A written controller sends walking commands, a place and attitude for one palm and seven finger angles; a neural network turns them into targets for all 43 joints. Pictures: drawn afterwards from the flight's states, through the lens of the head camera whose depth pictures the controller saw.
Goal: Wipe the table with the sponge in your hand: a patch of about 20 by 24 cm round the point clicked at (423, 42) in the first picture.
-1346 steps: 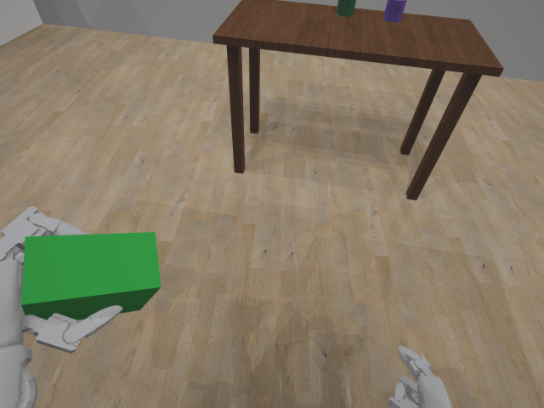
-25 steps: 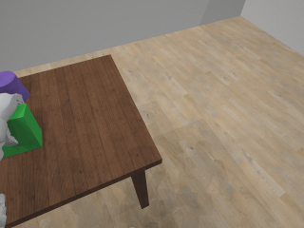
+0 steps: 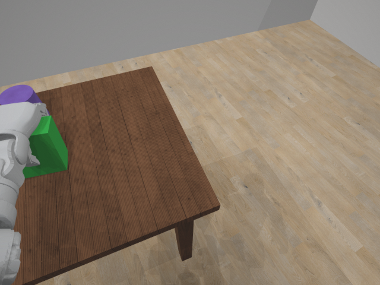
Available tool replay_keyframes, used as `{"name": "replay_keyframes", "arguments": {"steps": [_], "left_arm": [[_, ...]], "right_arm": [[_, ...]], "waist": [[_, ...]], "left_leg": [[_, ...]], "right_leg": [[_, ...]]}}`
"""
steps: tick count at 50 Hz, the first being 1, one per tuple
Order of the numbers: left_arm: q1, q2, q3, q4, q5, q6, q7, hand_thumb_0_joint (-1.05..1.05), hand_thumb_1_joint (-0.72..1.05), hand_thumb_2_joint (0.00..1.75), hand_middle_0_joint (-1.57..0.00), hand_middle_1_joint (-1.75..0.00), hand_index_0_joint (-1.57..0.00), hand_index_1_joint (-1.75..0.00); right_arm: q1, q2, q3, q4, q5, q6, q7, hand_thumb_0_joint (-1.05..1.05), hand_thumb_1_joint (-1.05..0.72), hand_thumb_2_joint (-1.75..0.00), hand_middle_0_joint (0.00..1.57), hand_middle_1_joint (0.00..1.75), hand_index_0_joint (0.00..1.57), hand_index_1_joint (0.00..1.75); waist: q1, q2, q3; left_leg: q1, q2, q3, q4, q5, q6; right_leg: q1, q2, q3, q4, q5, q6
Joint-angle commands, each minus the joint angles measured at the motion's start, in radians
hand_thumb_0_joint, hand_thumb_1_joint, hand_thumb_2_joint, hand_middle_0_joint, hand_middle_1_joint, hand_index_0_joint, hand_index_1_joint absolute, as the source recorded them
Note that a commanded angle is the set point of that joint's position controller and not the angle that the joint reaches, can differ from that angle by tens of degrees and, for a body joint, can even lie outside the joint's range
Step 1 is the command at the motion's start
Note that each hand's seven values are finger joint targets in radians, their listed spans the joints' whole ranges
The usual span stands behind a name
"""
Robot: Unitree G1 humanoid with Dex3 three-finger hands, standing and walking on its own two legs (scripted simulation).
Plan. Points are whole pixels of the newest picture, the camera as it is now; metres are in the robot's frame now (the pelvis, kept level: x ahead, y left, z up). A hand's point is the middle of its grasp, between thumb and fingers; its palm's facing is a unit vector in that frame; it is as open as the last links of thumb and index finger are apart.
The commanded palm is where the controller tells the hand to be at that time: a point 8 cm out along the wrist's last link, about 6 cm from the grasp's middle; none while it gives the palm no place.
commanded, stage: slide across to the middle lane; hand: left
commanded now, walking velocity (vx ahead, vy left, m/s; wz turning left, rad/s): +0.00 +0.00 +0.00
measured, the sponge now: (34, 154) +0.36 +0.39 +0.03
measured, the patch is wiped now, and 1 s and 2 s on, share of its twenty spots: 0.45 0.50 0.70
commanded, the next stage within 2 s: wipe back along the middle lane in 0.40 s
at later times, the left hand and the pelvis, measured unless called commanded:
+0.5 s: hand (63, 125) +0.41 +0.32 +0.08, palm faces -0.08 +0.02 -1.00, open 10.5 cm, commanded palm +0.39 +0.30 +0.13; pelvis +0.03 -0.01 +0.01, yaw +1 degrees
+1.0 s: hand (73, 143) +0.37 +0.28 +0.07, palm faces -0.01 -0.02 -1.00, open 10.5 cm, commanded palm +0.33 +0.27 +0.11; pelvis +0.03 -0.03 +0.01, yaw +0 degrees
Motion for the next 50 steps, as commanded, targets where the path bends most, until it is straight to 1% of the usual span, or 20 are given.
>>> {"name": "replay_keyframes", "arguments": {"steps": [1, 2, 4, 8, 9, 10, 13, 14, 15, 18, 21, 24, 25, 33, 35, 39, 40, 42, 44, 50], "left_arm": [[-0.393, 0.085, -0.040, -0.182, -0.024, 0.016, 0.029, 0.00, 0.10, 1.30, -1.20, -1.60, -1.20, -1.60], [-0.384, 0.087, -0.034, -0.185, -0.020, 0.028, 0.028, 0.00, 0.10, 1.30, -1.20, -1.60, -1.20, -1.60], [-0.410, 0.022, -0.076, -0.220, -0.036, 0.039, 0.017, 0.00, 0.10, 1.30, -1.20, -1.60, -1.20, -1.60], [-0.400, 0.029, -0.075, -0.212, -0.038, 0.078, 0.012, 0.00, 0.10, 1.30, -1.20, -1.60, -1.20, -1.60], [-0.414, 0.031, -0.066, -0.223, -0.046, 0.082, 0.009, 0.00, 0.10, 1.30, -1.20, -1.60, -1.20, -1.60], [-0.420, 0.015, -0.088, -0.220, -0.040, 0.093, 0.009, 0.00, 0.10, 1.30, -1.20, -1.60, -1.20, -1.60], [-0.391, 0.060, -0.048, -0.208, -0.010, 0.122, 0.013, 0.00, 0.10, 1.30, -1.20, -1.60, -1.20, -1.60], [-0.385, 0.055, -0.041, -0.224, -0.016, 0.124, 0.012, 0.00, 0.10, 1.30, -1.20, -1.60, -1.20, -1.60], [-0.387, 0.014, -0.075, -0.232, -0.017, 0.130, 0.014, 0.00, 0.10, 1.30, -1.20, -1.60, -1.20, -1.60], [-0.332, 0.022, -0.055, -0.241, -0.023, 0.158, 0.016, 0.00, 0.10, 1.30, -1.20, -1.60, -1.20, -1.60], [-0.299, -0.005, -0.068, -0.270, -0.023, 0.180, 0.015, 0.00, 0.10, 1.30, -1.20, -1.60, -1.20, -1.60], [-0.299, 0.001, -0.058, -0.298, -0.030, 0.200, 0.011, 0.00, 0.10, 1.30, -1.20, -1.60, -1.20, -1.60], [-0.302, -0.023, -0.083, -0.302, -0.033, 0.206, 0.010, 0.00, 0.10, 1.30, -1.20, -1.60, -1.20, -1.60], [-0.096, 0.001, -0.044, -0.344, -0.039, 0.239, -0.012, 0.00, 0.10, 1.30, -1.20, -1.60, -1.20, -1.60], [-0.057, -0.035, -0.065, -0.388, -0.048, 0.244, -0.018, 0.00, 0.10, 1.30, -1.20, -1.60, -1.20, -1.60], [0.110, -0.021, -0.016, -0.478, -0.062, 0.256, -0.014, 0.00, 0.10, 1.30, -1.20, -1.60, -1.20, -1.60], [0.132, -0.036, -0.029, -0.480, -0.067, 0.264, -0.011, 0.00, 0.10, 1.30, -1.20, -1.60, -1.20, -1.60], [0.152, -0.038, -0.032, -0.488, -0.061, 0.283, -0.009, 0.00, 0.10, 1.30, -1.20, -1.60, -1.20, -1.60], [0.137, -0.021, -0.017, -0.533, -0.057, 0.299, -0.007, 0.00, 0.10, 1.30, -1.20, -1.60, -1.20, -1.60], [0.193, -0.092, -0.076, -0.548, -0.058, 0.349, -0.007, 0.00, 0.10, 1.30, -1.20, -1.60, -1.20, -1.60]], "right_arm": [[-0.023, -0.161, -0.049, -0.087, -0.007, -0.039, -0.009, 0.00, -0.90, -0.90, 0.20, 0.30, 0.20, 0.30], [-0.028, -0.161, -0.050, -0.085, -0.008, -0.037, -0.008, 0.00, -0.90, -0.90, 0.20, 0.30, 0.20, 0.30], [-0.051, -0.154, -0.045, -0.090, -0.006, -0.039, -0.008, 0.00, -0.90, -0.90, 0.20, 0.30, 0.20, 0.30], [-0.057, -0.153, -0.040, -0.092, -0.008, -0.027, -0.008, 0.00, -0.90, -0.90, 0.20, 0.30, 0.20, 0.30], [-0.076, -0.154, -0.035, -0.095, -0.006, -0.029, -0.010, 0.00, -0.90, -0.90, 0.20, 0.30, 0.20, 0.30], [-0.068, -0.151, -0.036, -0.092, -0.008, -0.026, -0.009, 0.00, -0.90, -0.90, 0.20, 0.30, 0.20, 0.30], [-0.071, -0.153, -0.032, -0.102, -0.012, -0.012, -0.002, 0.00, -0.90, -0.90, 0.20, 0.30, 0.20, 0.30], [-0.087, -0.153, -0.030, -0.108, -0.012, -0.010, 0.000, 0.00, -0.90, -0.90, 0.20, 0.30, 0.20, 0.30], [-0.078, -0.148, -0.033, -0.108, -0.015, -0.008, 0.004, 0.00, -0.90, -0.90, 0.20, 0.30, 0.20, 0.30], [-0.088, -0.151, -0.034, -0.119, -0.014, 0.006, 0.011, 0.00, -0.90, -0.90, 0.20, 0.30, 0.20, 0.30], [-0.098, -0.149, -0.036, -0.125, -0.015, 0.012, 0.018, 0.00, -0.90, -0.90, 0.20, 0.30, 0.20, 0.30], [-0.120, -0.153, -0.034, -0.126, -0.014, 0.019, 0.018, 0.00, -0.90, -0.90, 0.20, 0.30, 0.20, 0.30], [-0.111, -0.151, -0.036, -0.124, -0.014, 0.019, 0.019, 0.00, -0.90, -0.90, 0.20, 0.30, 0.20, 0.30], [-0.137, -0.156, -0.031, -0.148, -0.007, 0.027, 0.027, 0.00, -0.90, -0.90, 0.20, 0.30, 0.20, 0.30], [-0.150, -0.154, -0.033, -0.159, -0.007, 0.026, 0.030, 0.00, -0.90, -0.90, 0.20, 0.30, 0.20, 0.30], [-0.180, -0.152, -0.034, -0.187, -0.006, 0.016, 0.041, 0.00, -0.90, -0.90, 0.20, 0.30, 0.20, 0.30], [-0.176, -0.150, -0.032, -0.184, -0.004, 0.015, 0.042, 0.00, -0.90, -0.90, 0.20, 0.30, 0.20, 0.30], [-0.189, -0.151, -0.030, -0.187, -0.001, 0.012, 0.041, 0.00, -0.90, -0.90, 0.20, 0.30, 0.20, 0.30], [-0.212, -0.152, -0.027, -0.190, 0.000, 0.011, 0.040, 0.00, -0.90, -0.90, 0.20, 0.30, 0.20, 0.30], [-0.239, -0.138, -0.019, -0.201, 0.003, 0.010, 0.035, 0.00, -0.90, -0.90, 0.20, 0.30, 0.20, 0.30]], "waist": [[-0.072, 0.048, -0.257], [-0.068, 0.049, -0.258], [-0.072, 0.047, -0.259], [-0.069, 0.000, -0.253], [-0.063, 0.030, -0.252], [-0.067, 0.027, -0.254], [-0.051, 0.001, -0.274], [-0.041, 0.035, -0.284], [-0.051, 0.031, -0.284], [-0.044, -0.014, -0.309], [-0.041, 0.009, -0.306], [-0.038, -0.002, -0.309], [-0.050, -0.006, -0.306], [-0.023, -0.045, -0.291], [-0.023, -0.041, -0.281], [0.008, -0.037, -0.282], [-0.002, -0.055, -0.258], [-0.004, -0.090, -0.228], [0.004, -0.060, -0.215], [0.003, -0.050, -0.180]], "left_leg": [[0.366, 0.058, -0.103, -0.134, 0.156, -0.044], [0.371, 0.057, -0.100, -0.130, 0.174, -0.045], [0.400, 0.064, -0.115, -0.142, 0.210, -0.058], [0.388, 0.053, -0.103, -0.142, 0.226, -0.053], [0.395, 0.055, -0.105, -0.153, 0.242, -0.059], [0.404, 0.052, -0.103, -0.151, 0.247, -0.060], [0.391, 0.046, -0.081, -0.138, 0.340, -0.056], [0.404, 0.050, -0.086, -0.143, 0.380, -0.066], [0.420, 0.050, -0.083, -0.133, 0.404, -0.065], [0.408, 0.044, -0.063, -0.125, 0.438, -0.054], [0.427, 0.047, -0.061, -0.120, 0.507, -0.055], [0.419, 0.041, -0.048, -0.120, 0.507, -0.046], [0.423, 0.037, -0.043, -0.117, 0.497, -0.041], [0.363, 0.018, -0.012, -0.121, 0.484, -0.015], [0.367, 0.018, -0.010, -0.120, 0.496, -0.012], [0.360, 0.015, -0.009, -0.119, 0.534, -0.009], [0.349, 0.013, -0.001, -0.118, 0.514, -0.008], [0.319, 0.008, 0.006, -0.131, 0.459, -0.008], [0.318, 0.008, 0.002, -0.144, 0.442, -0.009], [0.331, 0.006, -0.001, -0.153, 0.374, -0.010]], "right_leg": [[-0.064, 0.034, -0.013, -0.072, 0.097, -0.068], [-0.057, 0.033, -0.010, -0.078, 0.104, -0.070], [-0.057, 0.031, -0.008, -0.080, 0.126, -0.071], [-0.003, 0.028, -0.010, -0.097, 0.139, -0.068], [-0.003, 0.026, -0.006, -0.097, 0.147, -0.072], [0.003, 0.025, -0.012, -0.095, 0.148, -0.070], [0.057, 0.025, -0.015, -0.099, 0.203, -0.074], [0.055, 0.025, -0.012, -0.097, 0.213, -0.077], [0.056, 0.025, -0.017, -0.095, 0.227, -0.074], [0.112, 0.022, -0.012, -0.103, 0.286, -0.069], [0.119, 0.021, -0.017, -0.098, 0.321, -0.069], [0.145, 0.021, -0.007, -0.105, 0.360, -0.070], [0.150, 0.019, -0.010, -0.104, 0.370, -0.066], [0.255, 0.011, 0.005, -0.102, 0.486, -0.063], [0.262, 0.010, 0.007, -0.100, 0.506, -0.061], [0.301, 0.008, 0.017, -0.097, 0.557, -0.060], [0.305, 0.007, 0.011, -0.095, 0.567, -0.055], [0.301, 0.008, 0.014, -0.099, 0.545, -0.052], [0.297, 0.007, 0.022, -0.103, 0.518, -0.058], [0.266, 0.012, 0.008, -0.109, 0.419, -0.059]]}}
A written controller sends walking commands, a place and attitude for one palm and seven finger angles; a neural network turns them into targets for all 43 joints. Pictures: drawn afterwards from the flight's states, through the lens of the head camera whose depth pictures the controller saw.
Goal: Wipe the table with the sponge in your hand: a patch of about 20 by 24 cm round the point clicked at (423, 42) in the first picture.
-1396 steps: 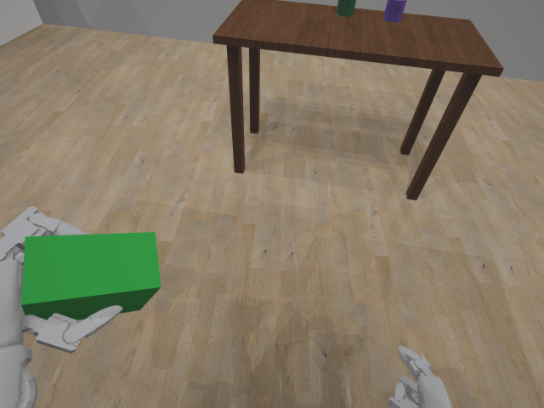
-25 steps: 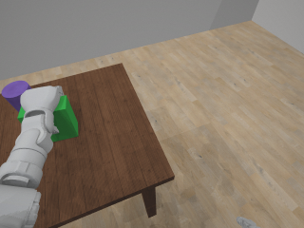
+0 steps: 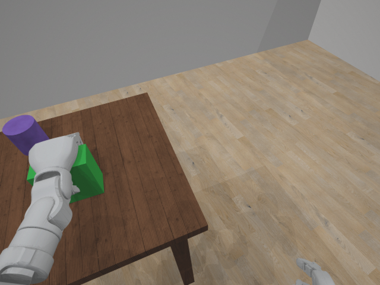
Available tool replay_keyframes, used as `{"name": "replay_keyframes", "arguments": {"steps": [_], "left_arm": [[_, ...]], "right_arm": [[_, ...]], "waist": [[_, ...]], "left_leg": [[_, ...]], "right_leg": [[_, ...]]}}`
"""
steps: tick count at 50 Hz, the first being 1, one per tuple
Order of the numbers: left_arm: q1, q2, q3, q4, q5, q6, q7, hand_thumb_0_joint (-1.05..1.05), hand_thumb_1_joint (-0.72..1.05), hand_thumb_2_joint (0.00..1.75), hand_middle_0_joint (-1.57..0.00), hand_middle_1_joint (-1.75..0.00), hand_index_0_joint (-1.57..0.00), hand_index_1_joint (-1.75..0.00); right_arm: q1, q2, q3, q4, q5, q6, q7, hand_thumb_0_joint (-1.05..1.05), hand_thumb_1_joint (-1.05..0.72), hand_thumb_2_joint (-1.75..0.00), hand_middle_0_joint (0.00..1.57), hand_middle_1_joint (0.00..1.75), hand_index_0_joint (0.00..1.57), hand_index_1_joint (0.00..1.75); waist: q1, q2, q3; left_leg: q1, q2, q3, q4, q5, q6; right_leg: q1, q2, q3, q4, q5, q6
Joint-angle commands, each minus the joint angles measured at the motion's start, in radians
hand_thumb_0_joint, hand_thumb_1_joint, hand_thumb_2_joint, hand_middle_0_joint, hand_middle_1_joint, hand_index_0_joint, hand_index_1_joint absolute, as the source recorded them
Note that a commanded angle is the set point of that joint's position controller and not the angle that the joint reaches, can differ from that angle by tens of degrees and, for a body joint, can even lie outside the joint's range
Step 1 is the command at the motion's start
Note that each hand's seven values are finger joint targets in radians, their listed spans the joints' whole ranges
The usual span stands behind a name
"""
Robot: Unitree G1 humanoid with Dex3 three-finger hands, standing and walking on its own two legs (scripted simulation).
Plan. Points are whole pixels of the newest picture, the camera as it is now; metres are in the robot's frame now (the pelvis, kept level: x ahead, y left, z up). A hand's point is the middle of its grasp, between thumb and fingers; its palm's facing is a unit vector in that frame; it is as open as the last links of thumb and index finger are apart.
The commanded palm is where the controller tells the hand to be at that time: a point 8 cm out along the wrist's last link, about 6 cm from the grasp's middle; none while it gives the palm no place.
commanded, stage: wipe back along the middle lane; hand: left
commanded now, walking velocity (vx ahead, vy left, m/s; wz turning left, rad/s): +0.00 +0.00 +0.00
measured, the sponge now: (73, 181) +0.33 +0.31 +0.02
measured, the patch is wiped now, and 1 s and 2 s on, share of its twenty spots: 0.50 0.70 0.80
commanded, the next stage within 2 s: slide across to the third lane in 1.14 s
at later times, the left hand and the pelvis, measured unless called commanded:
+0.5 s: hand (66, 184) +0.30 +0.29 +0.06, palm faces +0.02 -0.02 -1.00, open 10.5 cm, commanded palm +0.25 +0.28 +0.09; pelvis -0.01 +0.01 +0.00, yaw -1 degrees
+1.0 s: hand (65, 202) +0.26 +0.28 +0.06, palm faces +0.06 -0.06 -1.00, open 10.5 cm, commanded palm +0.21 +0.26 +0.09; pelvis +0.00 +0.01 +0.00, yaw -1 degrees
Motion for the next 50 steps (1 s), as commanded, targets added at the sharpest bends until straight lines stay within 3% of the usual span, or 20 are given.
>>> {"name": "replay_keyframes", "arguments": {"steps": [1, 5, 9, 11, 13, 15, 18, 19, 22, 24, 29, 30, 34, 37, 39, 40, 41, 44, 47, 50], "left_arm": [[-0.113, 0.136, 0.010, -0.089, -0.008, 0.028, -0.032, 0.00, 0.10, 1.30, -1.20, -1.60, -1.20, -1.60], [-0.122, 0.126, -0.003, -0.070, -0.006, 0.048, -0.035, 0.00, 0.10, 1.30, -1.20, -1.60, -1.20, -1.60], [-0.053, 0.136, 0.024, -0.104, -0.011, 0.044, -0.037, 0.00, 0.10, 1.30, -1.20, -1.60, -1.20, -1.60], [0.006, 0.126, 0.025, -0.119, -0.016, 0.040, -0.033, 0.00, 0.10, 1.30, -1.20, -1.60, -1.20, -1.60], [0.048, 0.093, 0.006, -0.152, -0.019, 0.040, -0.032, 0.00, 0.10, 1.30, -1.20, -1.60, -1.20, -1.60], [0.082, 0.066, -0.010, -0.206, -0.025, 0.049, -0.028, 0.00, 0.10, 1.30, -1.20, -1.60, -1.20, -1.60], [0.100, 0.090, 0.014, -0.228, -0.037, 0.075, -0.020, 0.00, 0.10, 1.30, -1.20, -1.60, -1.20, -1.60], [0.103, 0.102, 0.028, -0.245, -0.040, 0.083, -0.021, 0.00, 0.10, 1.30, -1.20, -1.60, -1.20, -1.60], [0.158, 0.066, 0.007, -0.282, -0.058, 0.098, -0.020, 0.00, 0.10, 1.30, -1.20, -1.60, -1.20, -1.60], [0.158, 0.089, 0.027, -0.301, -0.057, 0.113, -0.020, 0.00, 0.10, 1.30, -1.20, -1.60, -1.20, -1.60], [0.208, 0.065, 0.008, -0.352, -0.054, 0.128, -0.023, 0.00, 0.10, 1.30, -1.20, -1.60, -1.20, -1.60], [0.229, 0.019, -0.030, -0.375, -0.059, 0.126, -0.025, 0.00, 0.10, 1.30, -1.20, -1.60, -1.20, -1.60], [0.328, 0.030, -0.003, -0.437, -0.069, 0.129, -0.020, 0.00, 0.10, 1.30, -1.20, -1.60, -1.20, -1.60], [0.356, -0.001, -0.025, -0.476, -0.075, 0.140, -0.016, 0.00, 0.10, 1.30, -1.20, -1.60, -1.20, -1.60], [0.352, 0.031, -0.005, -0.490, -0.069, 0.157, -0.015, 0.00, 0.10, 1.30, -1.20, -1.60, -1.20, -1.60], [0.334, -0.016, -0.053, -0.503, -0.067, 0.163, -0.017, 0.00, 0.10, 1.30, -1.20, -1.60, -1.20, -1.60], [0.335, -0.024, -0.062, -0.508, -0.065, 0.168, -0.019, 0.00, 0.10, 1.30, -1.20, -1.60, -1.20, -1.60], [0.377, -0.003, -0.045, -0.533, -0.059, 0.177, -0.022, 0.00, 0.10, 1.30, -1.20, -1.60, -1.20, -1.60], [0.442, -0.023, -0.053, -0.555, -0.066, 0.172, -0.025, 0.00, 0.10, 1.30, -1.20, -1.60, -1.20, -1.60], [0.470, -0.038, -0.067, -0.600, -0.063, 0.172, -0.025, 0.00, 0.10, 1.30, -1.20, -1.60, -1.20, -1.60]], "right_arm": [[-0.111, -0.120, -0.032, -0.145, -0.002, -0.038, -0.007, 0.00, -0.90, -0.90, 0.20, 0.30, 0.20, 0.30], [-0.128, -0.117, -0.022, -0.150, 0.000, -0.033, -0.015, 0.00, -0.90, -0.90, 0.20, 0.30, 0.20, 0.30], [-0.146, -0.116, -0.020, -0.168, -0.001, -0.036, -0.015, 0.00, -0.90, -0.90, 0.20, 0.30, 0.20, 0.30], [-0.144, -0.111, -0.019, -0.172, -0.002, -0.040, -0.012, 0.00, -0.90, -0.90, 0.20, 0.30, 0.20, 0.30], [-0.151, -0.108, -0.019, -0.179, -0.002, -0.044, -0.005, 0.00, -0.90, -0.90, 0.20, 0.30, 0.20, 0.30], [-0.162, -0.104, -0.021, -0.187, -0.003, -0.045, 0.000, 0.00, -0.90, -0.90, 0.20, 0.30, 0.20, 0.30], [-0.176, -0.108, -0.020, -0.183, -0.003, -0.047, -0.003, 0.00, -0.90, -0.90, 0.20, 0.30, 0.20, 0.30], [-0.190, -0.110, -0.019, -0.184, -0.003, -0.046, -0.005, 0.00, -0.90, -0.90, 0.20, 0.30, 0.20, 0.30], [-0.196, -0.104, -0.017, -0.186, -0.001, -0.051, -0.008, 0.00, -0.90, -0.90, 0.20, 0.30, 0.20, 0.30], [-0.210, -0.109, -0.017, -0.182, -0.003, -0.050, -0.011, 0.00, -0.90, -0.90, 0.20, 0.30, 0.20, 0.30], [-0.224, -0.104, -0.014, -0.187, -0.003, -0.057, -0.008, 0.00, -0.90, -0.90, 0.20, 0.30, 0.20, 0.30], [-0.219, -0.096, -0.015, -0.195, -0.002, -0.061, -0.006, 0.00, -0.90, -0.90, 0.20, 0.30, 0.20, 0.30], [-0.235, -0.095, -0.016, -0.202, -0.005, -0.069, 0.005, 0.00, -0.90, -0.90, 0.20, 0.30, 0.20, 0.30], [-0.242, -0.088, -0.014, -0.206, -0.004, -0.072, 0.009, 0.00, -0.90, -0.90, 0.20, 0.30, 0.20, 0.30], [-0.251, -0.094, -0.011, -0.202, -0.004, -0.068, 0.008, 0.00, -0.90, -0.90, 0.20, 0.30, 0.20, 0.30], [-0.253, -0.086, -0.008, -0.205, -0.003, -0.067, 0.007, 0.00, -0.90, -0.90, 0.20, 0.30, 0.20, 0.30], [-0.255, -0.085, -0.009, -0.207, -0.003, -0.070, 0.007, 0.00, -0.90, -0.90, 0.20, 0.30, 0.20, 0.30], [-0.265, -0.085, -0.006, -0.210, -0.005, -0.071, 0.008, 0.00, -0.90, -0.90, 0.20, 0.30, 0.20, 0.30], [-0.266, -0.077, -0.003, -0.214, -0.004, -0.075, 0.011, 0.00, -0.90, -0.90, 0.20, 0.30, 0.20, 0.30], [-0.273, -0.073, -0.002, -0.218, -0.005, -0.076, 0.017, 0.00, -0.90, -0.90, 0.20, 0.30, 0.20, 0.30]], "waist": [[-0.003, -0.086, -0.177], [-0.006, -0.104, -0.143], [0.016, -0.079, -0.185], [0.019, -0.089, -0.172], [0.020, -0.103, -0.166], [0.023, -0.076, -0.161], [0.024, -0.116, -0.141], [0.031, -0.096, -0.139], [0.031, -0.123, -0.135], [0.037, -0.110, -0.134], [0.041, -0.100, -0.129], [0.036, -0.098, -0.137], [0.052, -0.094, -0.156], [0.049, -0.106, -0.132], [0.049, -0.103, -0.119], [0.039, -0.105, -0.114], [0.040, -0.104, -0.099], [0.051, -0.101, -0.118], [0.052, -0.134, -0.119], [0.051, -0.108, -0.121]], "left_leg": [[0.111, -0.003, -0.001, -0.028, 0.360, 0.020], [0.088, -0.005, 0.000, -0.042, 0.289, 0.019], [0.094, -0.005, 0.003, -0.037, 0.317, 0.017], [0.093, -0.005, 0.003, -0.030, 0.331, 0.017], [0.091, -0.002, -0.001, -0.029, 0.343, 0.015], [0.106, 0.003, -0.006, -0.032, 0.345, 0.013], [0.090, 0.002, -0.004, -0.041, 0.308, 0.014], [0.089, 0.003, -0.005, -0.046, 0.309, 0.013], [0.098, 0.003, -0.002, -0.048, 0.311, 0.014], [0.106, 0.008, -0.004, -0.054, 0.312, 0.011], [0.120, 0.010, -0.010, -0.056, 0.325, 0.009], [0.128, 0.012, -0.010, -0.052, 0.336, 0.009], [0.137, 0.016, -0.012, -0.046, 0.381, 0.004], [0.138, 0.019, -0.013, -0.045, 0.386, 0.005], [0.133, 0.020, -0.015, -0.053, 0.370, 0.002], [0.137, 0.022, -0.017, -0.055, 0.364, 0.002], [0.143, 0.023, -0.018, -0.055, 0.361, 0.005], [0.149, 0.019, -0.014, -0.053, 0.367, 0.004], [0.144, 0.018, -0.014, -0.046, 0.388, 0.005], [0.152, 0.020, -0.012, -0.045, 0.401, 0.004]], "right_leg": [[0.075, 0.005, 0.000, -0.020, 0.426, -0.037], [0.058, 0.007, 0.003, -0.028, 0.354, -0.037], [0.095, 0.004, 0.013, -0.019, 0.395, -0.040], [0.099, 0.005, 0.011, -0.013, 0.418, -0.039], [0.092, 0.006, 0.007, -0.009, 0.422, -0.038], [0.080, 0.008, 0.005, -0.006, 0.393, -0.039], [0.089, 0.009, 0.006, -0.017, 0.380, -0.035], [0.091, 0.009, 0.018, -0.019, 0.378, -0.040], [0.100, 0.007, 0.006, -0.019, 0.386, -0.032], [0.095, 0.010, 0.017, -0.021, 0.376, -0.036], [0.092, 0.012, 0.013, -0.017, 0.366, -0.037], [0.095, 0.010, 0.003, -0.011, 0.373, -0.034], [0.116, 0.011, 0.016, -0.004, 0.424, -0.035], [0.109, 0.009, 0.006, -0.004, 0.428, -0.031], [0.105, 0.012, 0.019, -0.005, 0.412, -0.034], [0.096, 0.009, 0.003, -0.003, 0.393, -0.031], [0.085, 0.011, 0.005, -0.008, 0.385, -0.032], [0.107, 0.012, 0.020, -0.006, 0.406, -0.034], [0.125, 0.009, 0.016, 0.003, 0.445, -0.031], [0.125, 0.008, 0.019, 0.007, 0.456, -0.031]]}}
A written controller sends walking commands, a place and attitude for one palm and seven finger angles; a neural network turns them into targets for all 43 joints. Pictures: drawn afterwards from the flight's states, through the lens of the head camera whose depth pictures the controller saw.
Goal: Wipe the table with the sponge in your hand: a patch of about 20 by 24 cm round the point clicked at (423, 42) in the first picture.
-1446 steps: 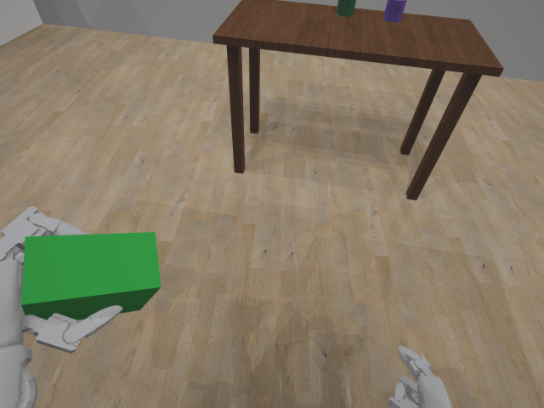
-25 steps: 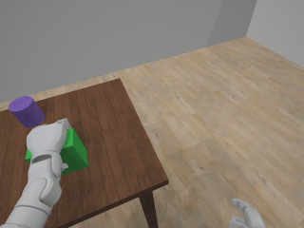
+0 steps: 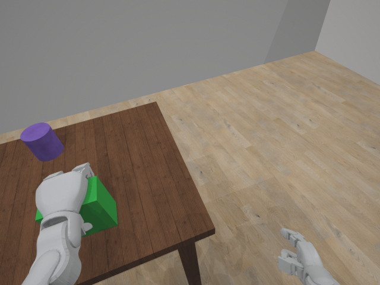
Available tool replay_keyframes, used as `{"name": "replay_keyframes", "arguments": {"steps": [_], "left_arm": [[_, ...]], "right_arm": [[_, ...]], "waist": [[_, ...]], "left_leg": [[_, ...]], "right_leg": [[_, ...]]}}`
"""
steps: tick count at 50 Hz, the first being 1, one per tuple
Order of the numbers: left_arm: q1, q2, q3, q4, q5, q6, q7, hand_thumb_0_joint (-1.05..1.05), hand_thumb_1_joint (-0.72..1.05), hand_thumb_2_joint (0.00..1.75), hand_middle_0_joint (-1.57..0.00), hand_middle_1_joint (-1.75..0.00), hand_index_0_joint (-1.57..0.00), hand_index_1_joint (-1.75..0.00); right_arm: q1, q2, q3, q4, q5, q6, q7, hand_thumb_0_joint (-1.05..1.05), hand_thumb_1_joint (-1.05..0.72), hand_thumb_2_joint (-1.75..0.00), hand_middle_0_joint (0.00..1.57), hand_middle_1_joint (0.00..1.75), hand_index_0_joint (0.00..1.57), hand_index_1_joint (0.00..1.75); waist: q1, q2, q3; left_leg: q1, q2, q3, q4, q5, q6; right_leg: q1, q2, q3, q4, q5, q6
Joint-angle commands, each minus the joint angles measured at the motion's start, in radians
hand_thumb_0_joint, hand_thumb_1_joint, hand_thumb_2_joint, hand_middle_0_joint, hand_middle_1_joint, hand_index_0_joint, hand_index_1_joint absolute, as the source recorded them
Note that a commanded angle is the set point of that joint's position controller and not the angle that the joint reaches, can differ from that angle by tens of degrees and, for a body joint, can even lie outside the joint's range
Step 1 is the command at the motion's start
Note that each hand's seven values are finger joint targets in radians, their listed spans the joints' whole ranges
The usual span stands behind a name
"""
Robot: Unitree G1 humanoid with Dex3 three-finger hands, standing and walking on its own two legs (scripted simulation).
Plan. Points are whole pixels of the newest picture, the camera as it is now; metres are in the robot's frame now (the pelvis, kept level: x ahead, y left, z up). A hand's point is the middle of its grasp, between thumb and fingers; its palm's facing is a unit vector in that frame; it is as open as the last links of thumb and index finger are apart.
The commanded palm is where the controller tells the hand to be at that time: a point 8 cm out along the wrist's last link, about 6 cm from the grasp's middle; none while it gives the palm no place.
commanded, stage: wipe back along the middle lane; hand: left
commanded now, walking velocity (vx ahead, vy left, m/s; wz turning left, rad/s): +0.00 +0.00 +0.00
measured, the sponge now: (85, 214) +0.25 +0.28 +0.02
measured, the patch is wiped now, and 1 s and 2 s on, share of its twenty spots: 0.70 0.80 0.85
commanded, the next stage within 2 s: slide across to the third lane in 0.14 s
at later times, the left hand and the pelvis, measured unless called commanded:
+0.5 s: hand (83, 215) +0.22 +0.25 +0.06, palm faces +0.03 -0.08 -1.00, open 10.5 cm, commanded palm +0.19 +0.22 +0.11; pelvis -0.01 -0.01 +0.00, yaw +0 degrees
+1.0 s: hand (106, 207) +0.25 +0.21 +0.06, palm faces +0.02 -0.05 -1.00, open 10.5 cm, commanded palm +0.22 +0.17 +0.11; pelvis -0.03 -0.02 +0.00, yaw +2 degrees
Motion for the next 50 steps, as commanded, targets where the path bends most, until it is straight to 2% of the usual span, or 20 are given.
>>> {"name": "replay_keyframes", "arguments": {"steps": [1, 4, 5, 9, 10, 14, 17, 19, 23, 24, 25, 28, 29, 30, 34, 37, 40, 42, 46, 50], "left_arm": [[0.072, 0.029, -0.005, -0.110, -0.061, 0.011, -0.046, 0.00, 0.10, 1.30, -1.20, -1.60, -1.20, -1.60], [0.087, 0.063, 0.023, -0.126, -0.053, 0.020, -0.040, 0.00, 0.10, 1.30, -1.20, -1.60, -1.20, -1.60], [0.064, 0.018, -0.024, -0.140, -0.052, 0.021, -0.042, 0.00, 0.10, 1.30, -1.20, -1.60, -1.20, -1.60], [0.123, 0.069, 0.030, -0.150, -0.053, 0.024, -0.037, 0.00, 0.10, 1.30, -1.20, -1.60, -1.20, -1.60], [0.123, 0.031, -0.007, -0.163, -0.057, 0.025, -0.040, 0.00, 0.10, 1.30, -1.20, -1.60, -1.20, -1.60], [0.091, 0.077, 0.030, -0.182, -0.048, 0.028, -0.037, 0.00, 0.10, 1.30, -1.20, -1.60, -1.20, -1.60], [-0.002, 0.033, -0.032, -0.188, -0.034, 0.036, -0.042, 0.00, 0.10, 1.30, -1.20, -1.60, -1.20, -1.60], [-0.058, 0.045, -0.035, -0.216, -0.026, 0.039, -0.046, 0.00, 0.10, 1.30, -1.20, -1.60, -1.20, -1.60], [-0.095, 0.004, -0.079, -0.202, -0.033, 0.028, -0.054, 0.00, 0.10, 1.30, -1.20, -1.60, -1.20, -1.60], [-0.114, 0.019, -0.065, -0.195, -0.029, 0.028, -0.055, 0.00, 0.10, 1.30, -1.20, -1.60, -1.20, -1.60], [-0.122, -0.009, -0.089, -0.196, -0.033, 0.022, -0.056, 0.00, 0.10, 1.30, -1.20, -1.60, -1.20, -1.60], [-0.123, -0.015, -0.092, -0.179, -0.036, 0.014, -0.055, 0.00, 0.10, 1.30, -1.20, -1.60, -1.20, -1.60], [-0.142, 0.008, -0.076, -0.178, -0.030, 0.015, -0.052, 0.00, 0.10, 1.30, -1.20, -1.60, -1.20, -1.60], [-0.163, -0.045, -0.124, -0.173, -0.035, 0.013, -0.053, 0.00, 0.10, 1.30, -1.20, -1.60, -1.20, -1.60], [-0.242, -0.044, -0.132, -0.126, -0.031, 0.015, -0.046, 0.00, 0.10, 1.30, -1.20, -1.60, -1.20, -1.60], [-0.327, -0.114, -0.204, -0.064, -0.025, 0.007, -0.047, 0.00, 0.10, 1.30, -1.20, -1.60, -1.20, -1.60], [-0.407, -0.129, -0.232, -0.044, -0.021, -0.001, -0.049, 0.00, 0.10, 1.30, -1.20, -1.60, -1.20, -1.60], [-0.435, -0.154, -0.258, -0.007, -0.022, -0.003, -0.054, 0.00, 0.10, 1.30, -1.20, -1.60, -1.20, -1.60], [-0.458, -0.175, -0.276, 0.009, -0.027, -0.007, -0.053, 0.00, 0.10, 1.30, -1.20, -1.60, -1.20, -1.60], [-0.478, -0.138, -0.232, 0.044, -0.022, 0.016, -0.039, 0.00, 0.10, 1.30, -1.20, -1.60, -1.20, -1.60]], "right_arm": [[-0.179, -0.103, -0.035, -0.172, -0.002, -0.049, 0.004, 0.00, -0.90, -0.90, 0.20, 0.30, 0.20, 0.30], [-0.189, -0.107, -0.036, -0.171, -0.005, -0.046, 0.005, 0.00, -0.90, -0.90, 0.20, 0.30, 0.20, 0.30], [-0.194, -0.101, -0.034, -0.173, -0.003, -0.047, 0.004, 0.00, -0.90, -0.90, 0.20, 0.30, 0.20, 0.30], [-0.201, -0.105, -0.035, -0.170, -0.005, -0.048, 0.003, 0.00, -0.90, -0.90, 0.20, 0.30, 0.20, 0.30], [-0.205, -0.097, -0.031, -0.176, -0.003, -0.049, 0.002, 0.00, -0.90, -0.90, 0.20, 0.30, 0.20, 0.30], [-0.209, -0.104, -0.034, -0.170, -0.009, -0.049, -0.003, 0.00, -0.90, -0.90, 0.20, 0.30, 0.20, 0.30], [-0.210, -0.099, -0.034, -0.168, -0.009, -0.050, -0.008, 0.00, -0.90, -0.90, 0.20, 0.30, 0.20, 0.30], [-0.217, -0.102, -0.038, -0.171, -0.013, -0.053, -0.010, 0.00, -0.90, -0.90, 0.20, 0.30, 0.20, 0.30], [-0.215, -0.097, -0.037, -0.168, -0.013, -0.061, -0.013, 0.00, -0.90, -0.90, 0.20, 0.30, 0.20, 0.30], [-0.217, -0.099, -0.039, -0.164, -0.013, -0.060, -0.014, 0.00, -0.90, -0.90, 0.20, 0.30, 0.20, 0.30], [-0.216, -0.096, -0.039, -0.168, -0.013, -0.063, -0.013, 0.00, -0.90, -0.90, 0.20, 0.30, 0.20, 0.30], [-0.218, -0.097, -0.040, -0.163, -0.013, -0.064, -0.013, 0.00, -0.90, -0.90, 0.20, 0.30, 0.20, 0.30], [-0.224, -0.102, -0.041, -0.160, -0.013, -0.062, -0.013, 0.00, -0.90, -0.90, 0.20, 0.30, 0.20, 0.30], [-0.225, -0.093, -0.039, -0.164, -0.010, -0.064, -0.012, 0.00, -0.90, -0.90, 0.20, 0.30, 0.20, 0.30], [-0.236, -0.098, -0.037, -0.154, -0.008, -0.066, -0.017, 0.00, -0.90, -0.90, 0.20, 0.30, 0.20, 0.30], [-0.232, -0.091, -0.035, -0.142, -0.001, -0.072, -0.020, 0.00, -0.90, -0.90, 0.20, 0.30, 0.20, 0.30], [-0.224, -0.092, -0.036, -0.142, 0.001, -0.080, -0.022, 0.00, -0.90, -0.90, 0.20, 0.30, 0.20, 0.30], [-0.228, -0.090, -0.034, -0.133, 0.003, -0.078, -0.022, 0.00, -0.90, -0.90, 0.20, 0.30, 0.20, 0.30], [-0.227, -0.089, -0.036, -0.135, 0.005, -0.078, -0.014, 0.00, -0.90, -0.90, 0.20, 0.30, 0.20, 0.30], [-0.237, -0.088, -0.033, -0.128, 0.004, -0.062, -0.008, 0.00, -0.90, -0.90, 0.20, 0.30, 0.20, 0.30]], "waist": [[0.004, -0.144, -0.117], [0.014, -0.133, -0.100], [0.003, -0.137, -0.102], [0.020, -0.145, -0.103], [0.012, -0.146, -0.090], [0.016, -0.143, -0.095], [0.001, -0.115, -0.080], [0.002, -0.104, -0.101], [-0.006, -0.123, -0.102], [-0.007, -0.132, -0.104], [-0.010, -0.142, -0.109], [-0.007, -0.151, -0.111], [-0.007, -0.138, -0.113], [-0.016, -0.145, -0.099], [-0.018, -0.148, -0.089], [-0.037, -0.161, -0.062], [-0.044, -0.164, -0.098], [-0.049, -0.179, -0.080], [-0.042, -0.188, -0.125], [-0.032, -0.187, -0.117]], "left_leg": [[0.073, 0.031, -0.045, -0.041, 0.405, -0.007], [0.066, 0.032, -0.050, -0.053, 0.372, -0.009], [0.073, 0.029, -0.041, -0.047, 0.365, -0.004], [0.063, 0.026, -0.041, -0.051, 0.349, -0.005], [0.061, 0.025, -0.036, -0.050, 0.340, -0.002], [0.061, 0.022, -0.036, -0.053, 0.327, 0.000], [0.076, 0.024, -0.041, -0.056, 0.305, 0.004], [0.093, 0.024, -0.047, -0.062, 0.296, 0.007], [0.099, 0.022, -0.046, -0.058, 0.289, 0.012], [0.104, 0.025, -0.049, -0.063, 0.282, 0.010], [0.101, 0.022, -0.045, -0.059, 0.277, 0.013], [0.095, 0.019, -0.040, -0.059, 0.271, 0.013], [0.099, 0.022, -0.043, -0.065, 0.265, 0.009], [0.094, 0.021, -0.042, -0.062, 0.251, 0.012], [0.092, 0.021, -0.044, -0.074, 0.203, 0.010], [0.090, 0.022, -0.045, -0.070, 0.161, 0.012], [0.099, 0.018, -0.048, -0.063, 0.143, 0.014], [0.091, 0.017, -0.046, -0.062, 0.127, 0.013], [0.093, 0.011, -0.047, -0.050, 0.143, 0.014], [0.075, 0.014, -0.040, -0.055, 0.138, 0.007]], "right_leg": [[0.060, 0.021, -0.012, -0.012, 0.462, -0.044], [0.052, 0.026, 0.000, -0.018, 0.416, -0.049], [0.050, 0.021, -0.006, -0.018, 0.422, -0.045], [0.068, 0.024, 0.016, -0.019, 0.426, -0.048], [0.066, 0.019, 0.005, -0.019, 0.424, -0.044], [0.069, 0.021, 0.030, -0.026, 0.430, -0.048], [0.034, 0.022, 0.012, -0.031, 0.365, -0.048], [0.033, 0.027, 0.025, -0.036, 0.338, -0.054], [0.033, 0.024, 0.008, -0.035, 0.339, -0.050], [0.027, 0.030, 0.024, -0.041, 0.323, -0.054], [0.034, 0.025, 0.012, -0.038, 0.329, -0.050], [0.040, 0.022, 0.013, -0.040, 0.346, -0.047], [0.034, 0.027, 0.028, -0.042, 0.325, -0.052], [0.024, 0.023, 0.009, -0.040, 0.310, -0.048], [0.000, 0.027, 0.014, -0.054, 0.245, -0.048], [-0.045, 0.025, -0.006, -0.057, 0.190, -0.045], [-0.046, 0.025, -0.007, -0.051, 0.169, -0.046], [-0.061, 0.021, -0.012, -0.054, 0.160, -0.043], [-0.043, 0.019, -0.014, -0.040, 0.186, -0.044], [-0.033, 0.018, -0.011, -0.040, 0.183, -0.046]]}}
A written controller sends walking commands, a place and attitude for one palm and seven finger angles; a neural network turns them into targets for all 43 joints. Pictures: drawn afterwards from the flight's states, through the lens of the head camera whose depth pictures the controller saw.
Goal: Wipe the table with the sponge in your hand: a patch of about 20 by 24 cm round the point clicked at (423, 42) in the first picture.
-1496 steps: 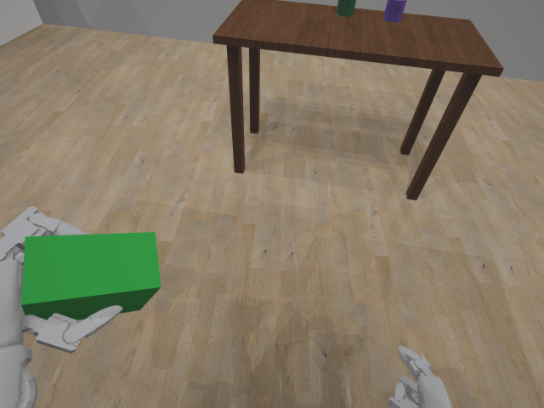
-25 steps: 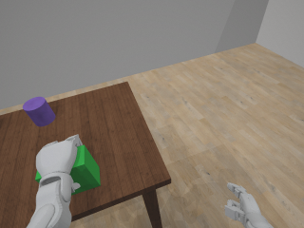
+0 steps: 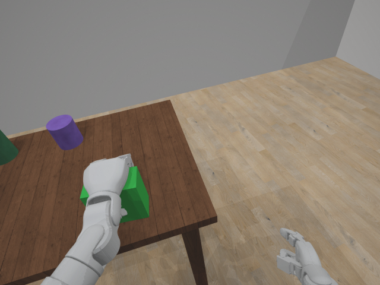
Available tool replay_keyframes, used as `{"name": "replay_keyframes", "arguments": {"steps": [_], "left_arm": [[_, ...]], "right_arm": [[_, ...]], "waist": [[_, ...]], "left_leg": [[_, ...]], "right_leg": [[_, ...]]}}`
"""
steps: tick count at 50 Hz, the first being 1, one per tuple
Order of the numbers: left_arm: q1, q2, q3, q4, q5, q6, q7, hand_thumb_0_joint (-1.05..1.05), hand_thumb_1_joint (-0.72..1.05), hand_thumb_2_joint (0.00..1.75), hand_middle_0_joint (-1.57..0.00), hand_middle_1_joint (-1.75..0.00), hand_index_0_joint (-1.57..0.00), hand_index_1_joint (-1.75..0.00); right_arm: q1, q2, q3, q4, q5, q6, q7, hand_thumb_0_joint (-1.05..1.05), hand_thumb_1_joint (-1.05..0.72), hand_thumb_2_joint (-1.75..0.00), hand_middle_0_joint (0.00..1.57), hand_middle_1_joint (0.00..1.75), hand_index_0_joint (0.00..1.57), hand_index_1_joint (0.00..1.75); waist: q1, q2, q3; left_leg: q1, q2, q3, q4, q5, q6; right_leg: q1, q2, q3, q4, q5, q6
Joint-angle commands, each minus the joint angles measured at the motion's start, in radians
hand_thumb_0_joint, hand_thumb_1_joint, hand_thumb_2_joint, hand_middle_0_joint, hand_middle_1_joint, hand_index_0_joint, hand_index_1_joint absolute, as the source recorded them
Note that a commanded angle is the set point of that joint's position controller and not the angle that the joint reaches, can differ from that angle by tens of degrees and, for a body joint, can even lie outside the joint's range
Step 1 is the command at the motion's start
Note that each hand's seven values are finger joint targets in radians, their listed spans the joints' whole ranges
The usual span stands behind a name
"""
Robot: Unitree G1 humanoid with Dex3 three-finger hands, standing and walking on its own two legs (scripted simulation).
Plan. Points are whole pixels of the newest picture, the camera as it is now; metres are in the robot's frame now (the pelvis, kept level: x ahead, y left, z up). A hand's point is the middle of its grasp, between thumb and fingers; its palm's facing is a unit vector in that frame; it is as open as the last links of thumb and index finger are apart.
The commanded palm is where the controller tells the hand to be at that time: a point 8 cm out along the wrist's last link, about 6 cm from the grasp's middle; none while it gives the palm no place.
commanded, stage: slide across to the third lane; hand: left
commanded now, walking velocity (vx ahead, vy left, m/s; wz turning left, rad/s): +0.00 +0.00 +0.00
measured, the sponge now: (120, 201) +0.28 +0.22 +0.02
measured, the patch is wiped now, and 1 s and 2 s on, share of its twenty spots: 0.80 0.85 1.00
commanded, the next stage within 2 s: wipe forward along the third lane in 0.06 s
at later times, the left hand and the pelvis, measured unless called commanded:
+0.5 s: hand (125, 182) +0.31 +0.21 +0.06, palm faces -0.02 -0.05 -1.00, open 10.4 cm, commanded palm +0.29 +0.20 +0.10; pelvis -0.01 -0.02 +0.00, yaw -1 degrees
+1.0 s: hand (128, 166) +0.35 +0.21 +0.07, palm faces -0.07 +0.01 -1.00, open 10.4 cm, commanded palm +0.34 +0.22 +0.10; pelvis -0.03 -0.04 -0.01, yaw -1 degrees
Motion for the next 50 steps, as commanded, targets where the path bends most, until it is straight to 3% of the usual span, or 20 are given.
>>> {"name": "replay_keyframes", "arguments": {"steps": [1, 3, 4, 5, 8, 14, 15, 16, 23, 24, 27, 29, 31, 34, 38, 39, 40, 43, 44, 50], "left_arm": [[-0.220, -0.030, -0.007, -0.108, -0.060, -0.050, 0.004, 0.00, 0.10, 1.30, -1.20, -1.60, -1.20, -1.60], [-0.237, -0.034, -0.006, -0.096, -0.052, -0.034, 0.011, 0.00, 0.10, 1.30, -1.20, -1.60, -1.20, -1.60], [-0.210, 0.002, 0.027, -0.091, -0.051, -0.022, 0.017, 0.00, 0.10, 1.30, -1.20, -1.60, -1.20, -1.60], [-0.220, -0.029, 0.006, -0.102, -0.058, -0.019, 0.019, 0.00, 0.10, 1.30, -1.20, -1.60, -1.20, -1.60], [-0.159, -0.004, 0.036, -0.101, -0.067, -0.005, 0.018, 0.00, 0.10, 1.30, -1.20, -1.60, -1.20, -1.60], [-0.260, 0.072, 0.091, -0.010, -0.045, 0.015, 0.012, 0.00, 0.10, 1.30, -1.20, -1.60, -1.20, -1.60], [-0.284, 0.032, 0.053, 0.005, -0.046, 0.012, 0.009, 0.00, 0.10, 1.30, -1.20, -1.60, -1.20, -1.60], [-0.282, 0.056, 0.077, 0.042, -0.040, 0.010, 0.008, 0.00, 0.10, 1.30, -1.20, -1.60, -1.20, -1.60], [-0.360, 0.077, 0.100, 0.165, -0.019, -0.046, 0.001, 0.00, 0.10, 1.30, -1.20, -1.60, -1.20, -1.60], [-0.343, 0.117, 0.140, 0.177, -0.016, -0.052, 0.004, 0.00, 0.10, 1.30, -1.20, -1.60, -1.20, -1.60], [-0.373, 0.066, 0.100, 0.216, -0.022, -0.072, 0.008, 0.00, 0.10, 1.30, -1.20, -1.60, -1.20, -1.60], [-0.406, 0.126, 0.147, 0.260, -0.017, -0.076, 0.013, 0.00, 0.10, 1.30, -1.20, -1.60, -1.20, -1.60], [-0.473, 0.092, 0.109, 0.283, -0.014, -0.093, 0.014, 0.00, 0.10, 1.30, -1.20, -1.60, -1.20, -1.60], [-0.463, 0.143, 0.160, 0.351, -0.008, -0.107, 0.023, 0.00, 0.10, 1.30, -1.20, -1.60, -1.20, -1.60], [-0.577, 0.154, 0.147, 0.418, -0.009, -0.139, 0.032, 0.00, 0.10, 1.30, -1.20, -1.60, -1.20, -1.60], [-0.602, 0.208, 0.186, 0.448, 0.000, -0.142, 0.037, 0.00, 0.10, 1.30, -1.20, -1.60, -1.20, -1.60], [-0.622, 0.176, 0.158, 0.463, -0.006, -0.153, 0.038, 0.00, 0.10, 1.30, -1.20, -1.60, -1.20, -1.60], [-0.669, 0.204, 0.174, 0.516, -0.012, -0.174, 0.044, 0.00, 0.10, 1.30, -1.20, -1.60, -1.20, -1.60], [-0.684, 0.249, 0.210, 0.536, -0.014, -0.178, 0.049, 0.00, 0.10, 1.30, -1.20, -1.60, -1.20, -1.60], [-0.732, 0.267, 0.212, 0.632, -0.006, -0.220, 0.060, 0.00, 0.10, 1.30, -1.20, -1.60, -1.20, -1.60]], "right_arm": [[-0.217, -0.097, -0.030, -0.172, -0.001, -0.037, 0.004, 0.00, -0.90, -0.90, 0.20, 0.30, 0.20, 0.30], [-0.226, -0.098, -0.030, -0.169, -0.002, -0.026, 0.006, 0.00, -0.90, -0.90, 0.20, 0.30, 0.20, 0.30], [-0.229, -0.103, -0.031, -0.173, -0.004, -0.021, 0.009, 0.00, -0.90, -0.90, 0.20, 0.30, 0.20, 0.30], [-0.226, -0.096, -0.029, -0.178, -0.002, -0.020, 0.010, 0.00, -0.90, -0.90, 0.20, 0.30, 0.20, 0.30], [-0.234, -0.100, -0.030, -0.180, -0.003, -0.012, 0.014, 0.00, -0.90, -0.90, 0.20, 0.30, 0.20, 0.30], [-0.221, -0.114, -0.023, -0.159, 0.002, 0.000, -0.015, 0.00, -0.90, -0.90, 0.20, 0.30, 0.20, 0.30], [-0.213, -0.108, -0.022, -0.161, 0.004, -0.003, -0.020, 0.00, -0.90, -0.90, 0.20, 0.30, 0.20, 0.30], [-0.204, -0.111, -0.022, -0.153, 0.005, -0.004, -0.022, 0.00, -0.90, -0.90, 0.20, 0.30, 0.20, 0.30], [-0.154, -0.121, -0.030, -0.136, 0.000, -0.015, -0.045, 0.00, -0.90, -0.90, 0.20, 0.30, 0.20, 0.30], [-0.151, -0.126, -0.034, -0.134, -0.004, -0.014, -0.047, 0.00, -0.90, -0.90, 0.20, 0.30, 0.20, 0.30], [-0.137, -0.119, -0.032, -0.136, -0.001, -0.018, -0.050, 0.00, -0.90, -0.90, 0.20, 0.30, 0.20, 0.30], [-0.131, -0.129, -0.032, -0.126, -0.002, -0.016, -0.056, 0.00, -0.90, -0.90, 0.20, 0.30, 0.20, 0.30], [-0.113, -0.124, -0.033, -0.123, 0.002, -0.022, -0.059, 0.00, -0.90, -0.90, 0.20, 0.30, 0.20, 0.30], [-0.097, -0.130, -0.036, -0.115, -0.005, -0.022, -0.065, 0.00, -0.90, -0.90, 0.20, 0.30, 0.20, 0.30], [-0.070, -0.128, -0.035, -0.104, 0.001, -0.033, -0.075, 0.00, -0.90, -0.90, 0.20, 0.30, 0.20, 0.30], [-0.060, -0.136, -0.038, -0.094, -0.001, -0.031, -0.077, 0.00, -0.90, -0.90, 0.20, 0.30, 0.20, 0.30], [-0.050, -0.129, -0.037, -0.097, 0.001, -0.035, -0.077, 0.00, -0.90, -0.90, 0.20, 0.30, 0.20, 0.30], [-0.036, -0.131, -0.037, -0.092, 0.001, -0.039, -0.079, 0.00, -0.90, -0.90, 0.20, 0.30, 0.20, 0.30], [-0.027, -0.136, -0.040, -0.088, -0.001, -0.038, -0.081, 0.00, -0.90, -0.90, 0.20, 0.30, 0.20, 0.30], [0.030, -0.138, -0.046, -0.084, -0.002, -0.042, -0.070, 0.00, -0.90, -0.90, 0.20, 0.30, 0.20, 0.30]], "waist": [[-0.057, -0.201, -0.135], [-0.057, -0.200, -0.130], [-0.044, -0.178, -0.134], [-0.050, -0.184, -0.148], [-0.045, -0.212, -0.145], [-0.060, -0.194, -0.097], [-0.070, -0.193, -0.100], [-0.069, -0.206, -0.086], [-0.077, -0.236, -0.117], [-0.066, -0.234, -0.130], [-0.082, -0.239, -0.107], [-0.079, -0.234, -0.088], [-0.095, -0.229, -0.091], [-0.083, -0.242, -0.103], [-0.103, -0.226, -0.102], [-0.103, -0.221, -0.095], [-0.109, -0.233, -0.105], [-0.113, -0.222, -0.117], [-0.109, -0.226, -0.125], [-0.122, -0.206, -0.168]], "left_leg": [[0.073, 0.016, 0.005, -0.067, 0.094, 0.030], [0.070, 0.016, 0.010, -0.066, 0.105, 0.029], [0.065, 0.016, 0.010, -0.073, 0.102, 0.026], [0.068, 0.013, 0.014, -0.064, 0.120, 0.030], [0.056, 0.011, 0.021, -0.057, 0.144, 0.032], [0.036, 0.009, 0.027, -0.073, 0.082, 0.030], [0.035, 0.005, 0.035, -0.066, 0.072, 0.034], [0.025, 0.006, 0.031, -0.064, 0.060, 0.032], [-0.009, -0.002, 0.040, -0.040, 0.040, 0.032], [-0.013, -0.004, 0.037, -0.041, 0.047, 0.030], [-0.033, -0.003, 0.045, -0.031, 0.025, 0.031], [-0.055, -0.002, 0.039, -0.036, -0.001, 0.028], [-0.054, -0.001, 0.044, -0.028, -0.016, 0.031], [-0.084, -0.003, 0.040, -0.025, -0.029, 0.028], [-0.103, -0.001, 0.044, -0.010, -0.063, 0.031], [-0.116, 0.001, 0.038, -0.014, -0.074, 0.027], [-0.124, -0.002, 0.042, -0.004, -0.073, 0.030], [-0.142, 0.001, 0.042, 0.006, -0.081, 0.031], [-0.155, 0.002, 0.039, 0.006, -0.081, 0.028], [-0.195, 0.006, 0.041, 0.031, -0.065, 0.035]], "right_leg": [[-0.013, 0.019, 0.034, -0.092, 0.180, -0.021], [-0.012, 0.017, 0.036, -0.091, 0.196, -0.022], [-0.001, 0.020, 0.051, -0.093, 0.187, -0.027], [0.013, 0.017, 0.040, -0.085, 0.219, -0.024], [0.036, 0.013, 0.056, -0.088, 0.287, -0.020], [-0.007, 0.017, 0.081, -0.112, 0.198, -0.020], [-0.011, 0.013, 0.072, -0.112, 0.188, -0.014], [-0.026, 0.016, 0.071, -0.113, 0.172, -0.016], [-0.038, 0.013, 0.085, -0.106, 0.182, -0.012], [-0.028, 0.016, 0.103, -0.108, 0.189, -0.015], [-0.055, 0.011, 0.090, -0.108, 0.175, -0.007], [-0.073, 0.013, 0.109, -0.117, 0.134, -0.010], [-0.097, 0.009, 0.090, -0.114, 0.105, -0.005], [-0.097, 0.010, 0.107, -0.118, 0.079, -0.006], [-0.134, 0.005, 0.105, -0.122, -0.002, 0.000], [-0.143, 0.008, 0.115, -0.124, -0.038, -0.004], [-0.140, 0.003, 0.107, -0.119, -0.032, 0.002], [-0.145, -0.001, 0.117, -0.123, -0.049, 0.005], [-0.138, 0.000, 0.129, -0.126, -0.065, 0.004], [-0.122, -0.005, 0.131, -0.107, -0.001, 0.009]]}}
